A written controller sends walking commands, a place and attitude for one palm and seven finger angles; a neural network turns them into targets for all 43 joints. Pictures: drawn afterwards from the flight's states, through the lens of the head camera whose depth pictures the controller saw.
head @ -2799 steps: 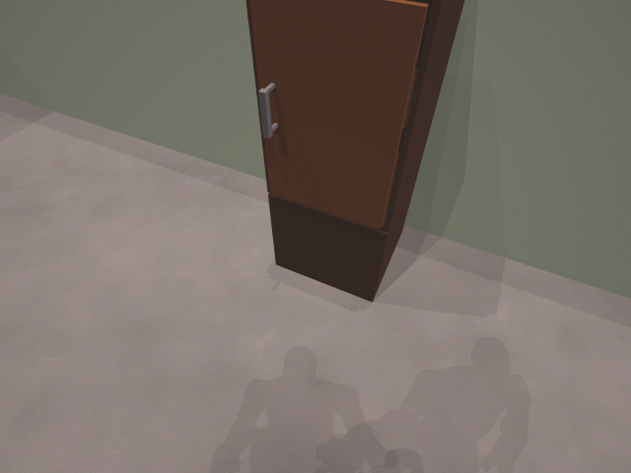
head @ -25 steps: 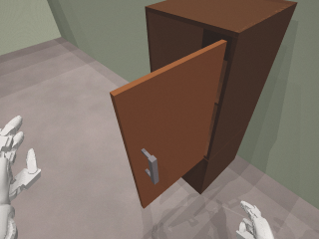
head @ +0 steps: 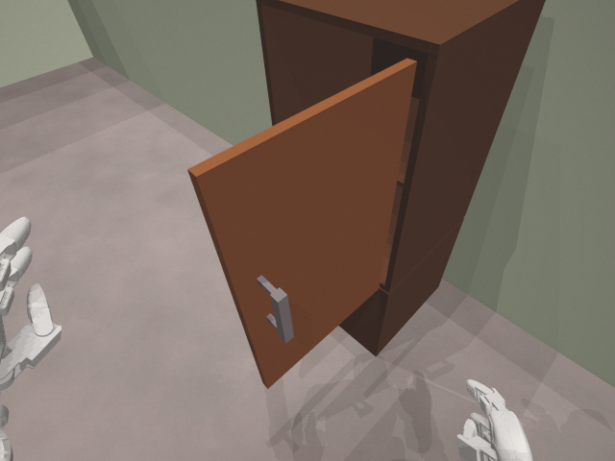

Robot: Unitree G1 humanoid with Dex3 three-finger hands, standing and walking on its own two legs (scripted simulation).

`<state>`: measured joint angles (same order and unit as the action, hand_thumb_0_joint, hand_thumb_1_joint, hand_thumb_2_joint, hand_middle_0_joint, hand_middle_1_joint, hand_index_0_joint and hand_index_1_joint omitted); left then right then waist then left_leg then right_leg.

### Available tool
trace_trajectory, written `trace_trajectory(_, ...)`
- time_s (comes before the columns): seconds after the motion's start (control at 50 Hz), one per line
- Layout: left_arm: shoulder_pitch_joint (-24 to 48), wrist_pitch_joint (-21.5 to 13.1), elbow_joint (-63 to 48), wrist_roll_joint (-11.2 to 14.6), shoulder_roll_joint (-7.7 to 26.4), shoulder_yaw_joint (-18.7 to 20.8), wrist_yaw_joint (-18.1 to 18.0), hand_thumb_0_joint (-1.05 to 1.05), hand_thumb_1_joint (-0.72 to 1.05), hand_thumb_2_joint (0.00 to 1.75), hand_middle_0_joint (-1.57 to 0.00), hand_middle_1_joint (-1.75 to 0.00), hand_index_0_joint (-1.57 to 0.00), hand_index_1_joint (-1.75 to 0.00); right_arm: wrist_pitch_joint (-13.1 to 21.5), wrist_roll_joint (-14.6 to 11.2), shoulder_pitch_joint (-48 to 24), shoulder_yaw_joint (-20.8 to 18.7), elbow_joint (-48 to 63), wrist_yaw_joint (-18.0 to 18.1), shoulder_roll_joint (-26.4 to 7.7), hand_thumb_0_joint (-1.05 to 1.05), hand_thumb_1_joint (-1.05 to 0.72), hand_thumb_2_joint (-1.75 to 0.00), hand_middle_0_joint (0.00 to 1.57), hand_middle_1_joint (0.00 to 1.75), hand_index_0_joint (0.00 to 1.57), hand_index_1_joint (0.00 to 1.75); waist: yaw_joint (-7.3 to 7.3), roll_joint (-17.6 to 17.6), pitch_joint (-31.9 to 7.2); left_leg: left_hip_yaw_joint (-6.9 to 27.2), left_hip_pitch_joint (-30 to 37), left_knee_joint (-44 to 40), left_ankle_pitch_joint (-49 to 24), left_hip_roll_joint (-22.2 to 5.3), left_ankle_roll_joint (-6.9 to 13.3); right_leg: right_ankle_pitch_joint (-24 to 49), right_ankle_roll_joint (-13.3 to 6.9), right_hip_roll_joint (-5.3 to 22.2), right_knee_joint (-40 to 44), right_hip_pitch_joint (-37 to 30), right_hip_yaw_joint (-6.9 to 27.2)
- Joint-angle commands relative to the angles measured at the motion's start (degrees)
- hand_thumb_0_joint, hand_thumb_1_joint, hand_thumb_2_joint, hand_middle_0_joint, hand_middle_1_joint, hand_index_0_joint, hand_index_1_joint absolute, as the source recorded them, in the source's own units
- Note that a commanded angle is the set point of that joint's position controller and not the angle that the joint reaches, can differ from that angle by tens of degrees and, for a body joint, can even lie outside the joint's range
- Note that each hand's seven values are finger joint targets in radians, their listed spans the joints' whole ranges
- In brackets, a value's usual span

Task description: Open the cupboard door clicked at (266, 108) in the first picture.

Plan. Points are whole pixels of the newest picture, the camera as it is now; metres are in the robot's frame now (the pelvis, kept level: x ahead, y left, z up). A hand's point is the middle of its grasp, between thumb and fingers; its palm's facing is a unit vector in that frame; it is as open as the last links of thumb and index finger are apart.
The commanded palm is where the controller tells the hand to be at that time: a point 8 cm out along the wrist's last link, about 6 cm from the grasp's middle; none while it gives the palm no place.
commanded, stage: step back with the hand held close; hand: left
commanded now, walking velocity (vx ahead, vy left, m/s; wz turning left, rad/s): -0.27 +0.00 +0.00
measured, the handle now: (275, 309) +0.35 +0.09 -0.04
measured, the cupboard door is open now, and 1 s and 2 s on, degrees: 88 88 88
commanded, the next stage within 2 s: stop stepping back and stand still in 1.00 s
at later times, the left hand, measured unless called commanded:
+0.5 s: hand out of the picture +0.11 +0.30 +0.15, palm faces +0.42 -0.75 -0.52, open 7.4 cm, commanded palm +0.04 +0.34 +0.17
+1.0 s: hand out of the picture -0.02 +0.31 +0.17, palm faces +0.52 -0.73 -0.44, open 7.4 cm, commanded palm -0.09 +0.34 +0.17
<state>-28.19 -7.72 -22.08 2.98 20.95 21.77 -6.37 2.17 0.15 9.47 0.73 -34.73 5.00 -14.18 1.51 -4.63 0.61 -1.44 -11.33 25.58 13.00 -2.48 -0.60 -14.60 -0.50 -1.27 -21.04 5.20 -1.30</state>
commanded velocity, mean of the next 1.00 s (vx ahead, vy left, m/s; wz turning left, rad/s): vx -0.32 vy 0.00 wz -0.04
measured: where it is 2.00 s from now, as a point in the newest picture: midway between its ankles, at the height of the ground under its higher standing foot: outside the picture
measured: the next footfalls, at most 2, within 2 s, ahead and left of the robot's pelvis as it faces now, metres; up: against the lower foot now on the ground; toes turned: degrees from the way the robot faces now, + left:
right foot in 1.08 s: -0.36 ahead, -0.10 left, +0.00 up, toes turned +2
left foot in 1.22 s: -0.11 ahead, +0.11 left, +0.00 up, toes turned +1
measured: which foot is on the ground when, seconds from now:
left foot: down 0.00-1.00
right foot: down 0.00-0.80, up 0.82-1.00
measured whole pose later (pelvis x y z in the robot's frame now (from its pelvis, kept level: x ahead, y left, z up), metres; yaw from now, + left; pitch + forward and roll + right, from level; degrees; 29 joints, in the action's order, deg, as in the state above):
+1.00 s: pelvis -0.20 +0.02 -0.01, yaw +5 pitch +2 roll -4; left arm -27.9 -11.3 -29.5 3.3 25.5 26.1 -9.0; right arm 6.5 0.6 9.4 0.0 -35.0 2.8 -10.1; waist 0.6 -1.7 -0.5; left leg -4.4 -28.9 22.2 -0.9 -4.0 3.3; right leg -29.3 -1.0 -5.8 -51.1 12.7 -1.5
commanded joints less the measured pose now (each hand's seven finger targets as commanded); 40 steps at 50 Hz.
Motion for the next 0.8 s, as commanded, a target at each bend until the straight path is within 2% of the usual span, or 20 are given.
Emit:
trace_trajectory(0.0,-1.8,-3.3,-11.4,0.0,12.2,7.6,-1.0,0.0,0.9,0.9,-0.2,-0.3,-0.2,-0.3,1.1,-0.4,-6.2,-3.2,10.2,0.9,-5.7,0.0,-0.9,-0.9,0.2,0.3,0.2,0.3,-0.83,2.1,-9.0,-1.0,7.4,0.1,-23.9,-0.3,2.1,29.7,1.3,4.2,0.7,3.6,1.3)
trace_trajectory(0.06,-2.9,-3.2,-13.9,0.2,13.6,9.0,-1.4,0.0,0.9,0.9,-0.2,-0.3,-0.2,-0.3,-0.1,-0.8,-6.1,-3.5,11.5,0.9,-5.5,0.0,-0.9,-0.9,0.2,0.3,0.2,0.3,-0.83,4.0,-11.6,-1.2,7.8,0.2,-26.5,-0.9,2.0,31.0,1.6,3.5,-0.9,3.3,1.0)
trace_trajectory(0.1,-3.1,-3.2,-15.1,0.2,14.6,9.9,-1.7,0.0,0.9,0.9,-0.2,-0.3,-0.2,-0.3,-0.5,-0.8,-6.3,-3.6,11.9,1.2,-5.7,0.0,-0.9,-0.9,0.2,0.3,0.2,0.3,-0.62,2.2,-11.7,-0.7,6.6,-0.3,-26.7,-0.9,1.8,29.0,1.6,3.1,-1.7,3.0,0.7)
trace_trajectory(0.2,-4.3,-3.4,-15.4,0.3,14.6,10.1,-2.4,0.0,0.9,0.9,-0.2,-0.3,-0.2,-0.3,-0.6,-0.8,-6.1,-3.8,12.3,1.3,-5.9,0.0,-0.9,-0.9,0.2,0.3,0.2,0.3,-0.73,1.3,-9.9,-0.2,2.0,-2.0,-19.9,-1.2,1.9,22.7,1.8,2.4,-1.8,3.6,1.0)
trace_trajectory(0.26,-4.2,-3.8,-15.4,0.1,13.7,9.0,-2.7,0.0,0.9,0.9,-0.2,-0.3,-0.2,-0.3,-0.3,-0.9,-5.4,-3.6,12.4,1.1,-6.1,0.0,-0.9,-0.9,0.2,0.3,0.2,0.3,-1.12,0.6,-7.5,0.5,-2.1,-3.5,-11.2,-1.3,2.0,16.3,1.8,1.9,-1.1,4.1,1.3)
trace_trajectory(0.32,-3.3,-4.9,-15.1,-0.5,13.7,9.1,-3.0,0.0,0.9,0.9,-0.2,-0.3,-0.2,-0.3,0.4,-0.9,-5.4,-3.4,12.4,1.2,-6.3,0.0,-0.9,-0.9,0.2,0.3,0.2,0.3,-1.44,0.2,-3.9,2.1,-8.9,-6.8,3.5,-1.7,2.7,7.6,1.8,1.3,-0.7,3.5,1.7)
trace_trajectory(0.38,-2.1,-6.1,-15.7,-1.5,13.3,9.6,-3.2,0.0,0.9,0.9,-0.2,-0.3,-0.2,-0.3,1.4,-0.8,-5.0,-3.4,12.7,1.1,-7.1,0.0,-0.9,-0.9,0.2,0.3,0.2,0.3,-1.35,-2.7,-1.7,5.2,-18.5,-11.0,17.1,-3.4,4.1,1.0,2.1,-0.5,-4.1,-0.7,1.4)
trace_trajectory(0.44,-0.8,-7.2,-17.0,-2.7,13.0,10.5,-3.2,0.0,0.9,0.9,-0.2,-0.3,-0.2,-0.3,2.7,-0.6,-5.3,-3.6,13.1,1.1,-7.5,0.0,-0.9,-0.9,0.2,0.3,0.2,0.3,-0.6,-7.4,-2.5,8.9,-29.5,-15.3,28.3,-6.8,6.1,1.0,2.4,-2.8,-13.2,-9.2,0.6)
trace_trajectory(0.5,-1.0,-7.8,-17.3,-3.0,14.0,12.2,-3.1,0.0,0.9,0.9,-0.2,-0.3,-0.2,-0.3,4.1,-0.4,-5.4,-4.0,12.9,1.0,-7.3,0.0,-0.9,-0.9,0.2,0.3,0.2,0.3,-0.1,-8.0,-3.7,11.0,-33.9,-15.6,30.7,-8.4,7.4,3.6,2.1,-4.0,-18.6,-12.3,0.7)
trace_trajectory(0.52,-1.4,-8.1,-18.2,-2.9,13.3,11.8,-3.0,0.0,0.9,0.9,-0.2,-0.3,-0.2,-0.3,4.6,-0.3,-5.2,-3.9,12.7,0.8,-6.8,0.0,-0.9,-0.9,0.2,0.3,0.2,0.3,-0.24,-6.8,-3.9,10.3,-33.1,-13.8,29.6,-7.9,7.2,3.3,1.8,-3.7,-18.1,-11.2,1.3)
trace_trajectory(0.56,-2.7,-8.4,-19.5,-2.0,13.6,11.7,-2.8,0.0,0.9,0.9,-0.2,-0.3,-0.2,-0.3,5.4,-0.3,-4.2,-4.0,12.1,0.2,-6.1,0.0,-0.9,-0.9,0.2,0.3,0.2,0.3,-0.88,-1.5,-4.0,6.3,-24.2,-6.4,22.7,-3.8,4.9,2.1,-0.1,-1.2,-9.8,-1.2,6.0)
trace_trajectory(0.6,-3.5,-8.8,-20.9,-0.6,14.7,11.1,-3.2,0.0,0.9,0.9,-0.2,-0.3,-0.2,-0.3,5.9,-0.3,-2.2,-4.2,9.9,-0.2,-5.2,0.0,-0.9,-0.9,0.2,0.3,0.2,0.3,-2.05,7.5,-7.8,0.1,-4.5,8.4,9.3,1.9,1.0,0.5,-3.5,6.4,2.3,16.8,14.6)
trace_trajectory(0.62,-3.0,-8.6,-20.7,-0.5,13.8,9.7,-3.5,0.0,0.9,0.9,-0.2,-0.3,-0.2,-0.3,5.8,-0.4,-1.0,-4.3,8.7,-0.2,-4.8,0.0,-0.9,-0.9,0.2,0.3,0.2,0.3,-2.46,11.2,-8.5,-0.2,0.6,15.0,6.3,3.2,0.2,1.5,-5.2,10.1,4.9,21.9,17.1)
trace_trajectory(0.66,0.4,-8.1,-20.8,-1.1,14.4,8.9,-4.0,0.0,0.9,0.9,-0.2,-0.3,-0.2,-0.3,5.6,-0.1,-1.4,-4.4,7.6,-0.1,-4.5,0.0,-0.9,-0.9,0.2,0.3,0.2,0.3,-2.83,13.7,-7.8,-0.2,2.4,18.4,5.8,3.7,-0.3,6.2,-5.9,12.8,5.3,24.3,16.4)
trace_trajectory(0.68,2.0,-7.9,-20.7,-1.2,14.9,8.9,-4.2,0.0,0.9,0.9,-0.2,-0.3,-0.2,-0.3,5.6,0.1,-2.1,-4.1,7.3,0.2,-4.3,0.0,-0.9,-0.9,0.2,0.3,0.2,0.3,-3.03,13.0,-6.9,-0.4,2.4,14.7,4.2,3.6,-0.2,8.7,-4.7,11.7,4.0,24.2,14.5)
trace_trajectory(0.7,3.8,-7.5,-20.0,-1.1,14.9,8.5,-4.2,0.0,0.9,0.9,-0.2,-0.3,-0.2,-0.3,5.4,0.1,-2.8,-4.0,6.8,0.6,-4.7,0.0,-0.9,-0.9,0.2,0.3,0.2,0.3,-3.51,9.7,-4.3,0.3,3.0,9.2,1.8,3.0,0.0,8.1,-2.7,8.9,2.0,25.6,11.9)
trace_trajectory(0.72,4.7,-7.2,-19.3,-0.9,14.5,8.3,-4.1,0.0,0.9,0.9,-0.2,-0.3,-0.2,-0.3,5.4,0.0,-3.9,-3.6,7.3,1.1,-5.3,0.0,-0.9,-0.9,0.2,0.3,0.2,0.3,-2.94,4.7,-2.2,4.3,0.2,1.2,-0.4,-0.4,1.0,4.6,-0.2,4.1,-2.0,24.0,8.7)
trace_trajectory(0.74,6.0,-7.3,-19.3,-1.0,14.5,8.6,-4.0,0.0,0.9,0.9,-0.2,-0.3,-0.2,-0.3,5.5,-0.2,-5.0,-3.4,8.0,1.4,-6.3,0.0,-0.9,-0.9,0.2,0.3,0.2,0.3,-2.01,-2.9,-0.9,8.9,-6.9,-6.3,0.7,-5.3,2.5,0.7,1.6,-0.5,-7.4,18.5,5.3)
trace_trajectory(0.76,6.9,-7.6,-18.6,-1.4,14.8,9.8,-4.1,0.0,0.9,0.9,-0.2,-0.3,-0.2,-0.3,5.9,-0.3,-5.1,-3.5,8.3,1.6,-6.6,0.0,-0.9,-0.9,0.2,0.3,0.2,0.3,-1.36,-6.9,-1.3,12.8,-15.7,-11.4,5.0,-9.8,4.4,-0.5,2.1,-3.1,-15.1,9.5,2.7)
trace_trajectory(0.78,5.9,-8.4,-16.9,-1.8,14.7,10.9,-3.7,0.0,0.9,0.9,-0.2,-0.3,-0.2,-0.3,6.6,-0.3,-5.0,-3.9,8.4,1.3,-6.4,0.0,-0.9,-0.9,0.2,0.3,0.2,0.3,-1.4,-11.0,-4.8,18.3,-23.9,-20.0,25.4,-14.4,7.1,-6.8,2.2,-5.3,-26.9,-0.1,2.7)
